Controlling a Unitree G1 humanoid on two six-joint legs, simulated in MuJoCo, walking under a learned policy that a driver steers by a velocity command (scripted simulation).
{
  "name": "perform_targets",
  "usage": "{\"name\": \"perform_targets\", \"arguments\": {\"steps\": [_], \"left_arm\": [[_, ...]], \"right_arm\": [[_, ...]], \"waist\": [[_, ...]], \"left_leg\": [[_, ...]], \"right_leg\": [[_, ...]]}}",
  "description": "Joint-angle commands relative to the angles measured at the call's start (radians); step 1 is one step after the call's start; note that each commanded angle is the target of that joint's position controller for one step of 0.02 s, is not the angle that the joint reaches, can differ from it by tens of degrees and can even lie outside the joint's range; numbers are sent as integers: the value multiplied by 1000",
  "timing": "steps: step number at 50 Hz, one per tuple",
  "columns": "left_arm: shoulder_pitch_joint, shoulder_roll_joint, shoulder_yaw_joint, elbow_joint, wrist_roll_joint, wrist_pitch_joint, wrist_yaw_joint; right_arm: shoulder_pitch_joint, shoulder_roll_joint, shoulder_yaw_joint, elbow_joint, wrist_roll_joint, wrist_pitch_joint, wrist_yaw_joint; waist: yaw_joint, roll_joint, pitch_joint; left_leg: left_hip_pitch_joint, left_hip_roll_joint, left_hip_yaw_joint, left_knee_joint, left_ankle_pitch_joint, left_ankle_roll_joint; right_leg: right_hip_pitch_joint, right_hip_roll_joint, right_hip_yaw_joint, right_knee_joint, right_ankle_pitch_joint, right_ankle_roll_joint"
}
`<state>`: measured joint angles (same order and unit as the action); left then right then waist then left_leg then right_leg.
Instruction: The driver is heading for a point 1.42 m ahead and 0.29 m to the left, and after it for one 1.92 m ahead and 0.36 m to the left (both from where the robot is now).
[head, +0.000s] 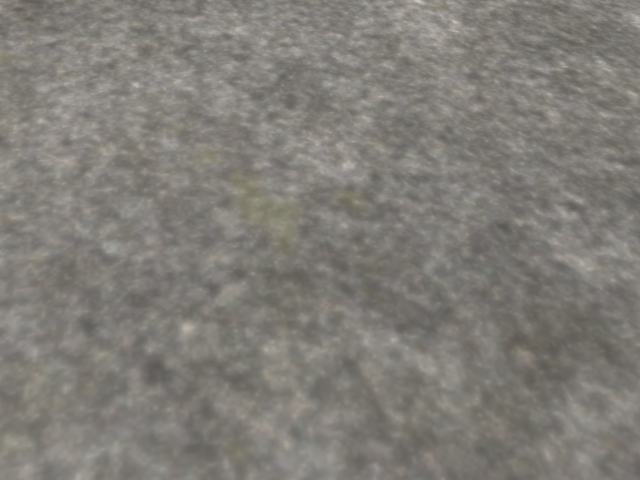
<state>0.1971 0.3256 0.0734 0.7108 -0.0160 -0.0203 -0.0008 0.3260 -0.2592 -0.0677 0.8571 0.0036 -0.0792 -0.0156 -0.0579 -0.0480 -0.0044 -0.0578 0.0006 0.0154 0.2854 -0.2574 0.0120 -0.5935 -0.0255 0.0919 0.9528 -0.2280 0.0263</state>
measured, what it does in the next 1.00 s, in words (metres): walks ahead: right foot, then left foot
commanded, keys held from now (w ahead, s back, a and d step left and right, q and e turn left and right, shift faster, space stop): w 0.72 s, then no key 0.22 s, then q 0.06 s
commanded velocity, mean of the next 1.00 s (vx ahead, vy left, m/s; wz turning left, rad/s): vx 0.41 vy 0.00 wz -0.07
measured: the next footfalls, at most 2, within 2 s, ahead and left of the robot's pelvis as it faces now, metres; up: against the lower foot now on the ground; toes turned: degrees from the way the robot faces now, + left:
right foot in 0.20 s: +0.22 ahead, -0.16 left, +0.00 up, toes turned -3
left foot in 0.72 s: +0.56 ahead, +0.05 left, +0.00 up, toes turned +0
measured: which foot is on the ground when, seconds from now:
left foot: down 0.00-0.22, up 0.24-0.70, down 0.72-1.00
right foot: up 0.00-0.18, down 0.20-0.74, up 0.76-1.00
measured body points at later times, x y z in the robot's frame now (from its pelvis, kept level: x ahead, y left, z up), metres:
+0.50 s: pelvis +0.24 -0.08 +0.00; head +0.26 -0.09 +0.45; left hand +0.28 +0.20 -0.11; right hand +0.40 -0.35 -0.10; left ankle +0.39 +0.09 -0.68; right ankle +0.18 -0.16 -0.75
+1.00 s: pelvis +0.50 -0.03 +0.00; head +0.54 -0.02 +0.45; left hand +0.65 +0.24 -0.12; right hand +0.58 -0.30 -0.12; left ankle +0.52 +0.05 -0.75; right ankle +0.58 -0.20 -0.70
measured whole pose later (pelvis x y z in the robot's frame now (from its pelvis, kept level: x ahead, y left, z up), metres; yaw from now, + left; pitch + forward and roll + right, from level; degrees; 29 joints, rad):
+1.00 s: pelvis +0.50 -0.03 +0.00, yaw -1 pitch +1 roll +1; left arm 0.16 0.29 0.05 0.76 0.01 -0.03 0.03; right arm 0.22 -0.26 -0.03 0.87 -0.01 -0.07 0.02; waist -0.04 -0.04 0.07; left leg -0.21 -0.06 0.05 0.33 -0.13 0.07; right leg -0.56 -0.08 0.06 0.82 -0.23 0.05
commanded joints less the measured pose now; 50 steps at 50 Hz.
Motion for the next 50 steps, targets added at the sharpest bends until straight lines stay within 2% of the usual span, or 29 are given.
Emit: {"name": "perform_targets", "arguments": {"steps": [1,3,6,8,9,10,11,12,13,14,15,17,20,22,25,30,33,34,35,36,37,38,39,40,41,43,45,48,50], "left_arm": [[-168,14,-11,-124,5,-36,-13],[-206,3,-20,-136,1,-42,-24],[-212,30,-14,-152,-11,-45,-35],[-110,65,5,-129,-10,-45,-34],[26,106,30,-83,-9,-42,-28],[196,156,53,-45,-5,-36,-16],[292,272,73,-30,13,-31,-9],[291,189,49,-30,9,-38,-15],[206,143,28,-36,10,-46,-19],[147,108,18,-44,10,-49,-21],[96,82,9,-45,14,-51,-24],[43,58,4,-48,23,-62,-26],[51,74,10,-25,16,-80,-22],[76,84,13,-5,14,-81,-15],[115,103,16,19,9,-75,-4],[209,126,25,80,-5,-58,3],[210,142,31,97,-5,-40,10],[201,153,33,97,-1,-34,12],[190,144,28,96,3,-25,15],[202,110,10,79,18,-23,20],[345,-20,-28,62,17,-42,7],[304,44,-17,86,6,-63,6],[210,113,4,60,-22,-71,3],[158,110,1,46,-19,-73,8],[125,103,4,45,1,-67,14],[166,66,3,56,9,-37,20],[190,23,-7,63,13,-15,27],[114,1,-20,41,26,-7,31],[50,21,-15,27,24,-6,31]], "right_arm": [[-26,-181,-34,-49,10,-14,2],[0,-202,-36,-39,16,-10,8],[41,-224,-39,-18,30,0,16],[18,-234,-39,-15,37,9,16],[26,-211,-30,-12,34,10,15],[23,-171,-11,-25,16,6,13],[86,-58,26,-76,0,-10,15],[47,-126,10,-64,16,-31,16],[-7,-184,-8,-90,43,-40,23],[-50,-177,-5,-95,43,-43,24],[-67,-163,-5,-95,24,-42,23],[-36,-136,-5,-80,13,-22,27],[-62,-109,2,-88,5,2,26],[-134,-101,7,-113,-3,3,26],[-252,-77,21,-145,2,-11,40],[-384,-89,26,-198,11,-22,65],[-353,-121,16,-201,9,-24,75],[-292,-144,4,-187,8,-24,71],[-152,-182,-18,-148,7,-22,62],[22,-239,-37,-111,0,-18,51],[94,-329,-57,-96,-16,-14,49],[92,-237,-32,-98,-5,-12,51],[8,-200,-16,-110,-5,-12,47],[-69,-174,-8,-121,-6,-12,46],[-119,-139,0,-120,-7,-12,48],[-160,-112,9,-111,-21,-20,52],[-187,-117,9,-91,-25,-28,49],[-204,-148,3,-65,-19,-16,34],[-168,-181,-6,-44,-12,1,28]], "waist": [[-22,169,81],[-36,171,90],[-22,187,97],[62,187,52],[128,151,-32],[207,96,-157],[183,-207,-301],[197,-181,-326],[170,-149,-172],[145,-89,-95],[117,-48,-32],[63,-61,-2],[41,-22,33],[56,-2,59],[96,-3,84],[128,6,107],[91,-20,65],[55,-41,16],[-20,-35,-76],[-85,13,-221],[-20,270,-373],[-53,258,-410],[-43,202,-248],[-7,121,-159],[23,70,-93],[80,115,-82],[110,127,-79],[97,140,-84],[68,132,-92]], "left_leg": [[17,215,-157,-167,60,167],[-24,215,-116,-158,115,164],[-14,264,-121,-136,167,160],[-15,265,-87,-27,397,131],[-46,219,-30,144,557,103],[-194,173,16,396,471,61],[-554,17,56,801,-24,-13],[-650,3,-101,957,-289,-5],[-736,63,-102,1007,-230,17],[-719,106,-81,976,-145,32],[-694,132,-74,914,-78,29],[-597,158,-80,853,6,18],[-621,158,-67,760,92,-14],[-652,153,-64,631,193,-33],[-591,114,-28,411,357,-31],[-596,77,-34,250,365,7],[-529,43,-13,217,240,47],[-431,10,17,218,198,66],[-238,-22,48,201,208,96],[78,95,-73,259,251,149],[460,360,-569,199,119,330],[464,391,-742,68,190,333],[329,366,-558,71,323,289],[179,330,-409,75,517,265],[50,287,-306,60,646,249],[-101,239,-205,11,748,235],[-177,219,-128,-20,826,247],[-197,179,-55,-24,824,227],[-165,175,-72,-15,764,218]], "right_leg": [[-107,-34,-62,-167,85,15],[-14,-26,-102,-271,94,11],[80,-10,-122,-359,67,-31],[250,25,-145,-437,82,-78],[443,52,-157,-468,91,-110],[708,-37,-56,-446,70,-150],[997,-325,446,-551,-156,-305],[952,-363,660,-683,-250,-338],[844,-339,519,-691,-245,-302],[726,-289,391,-701,-177,-278],[620,-247,303,-730,-88,-266],[498,-201,202,-787,44,-256],[452,-189,109,-835,189,-273],[456,-176,59,-846,237,-267],[437,-143,-15,-858,240,-236],[591,-206,-11,-811,259,-220],[693,-231,-9,-710,472,-191],[708,-219,-20,-625,654,-178],[677,-174,-56,-449,781,-153],[494,-128,-82,-182,596,-120],[71,66,-93,234,0,-31],[-27,100,62,354,-370,-30],[-89,48,61,403,-340,-32],[-67,-5,18,358,-271,-28],[-34,-38,-7,291,-233,-18],[106,-69,-12,201,-174,-4],[168,-68,-27,92,-122,18],[218,-64,-48,-132,22,28],[229,-38,-54,-215,101,33]]}}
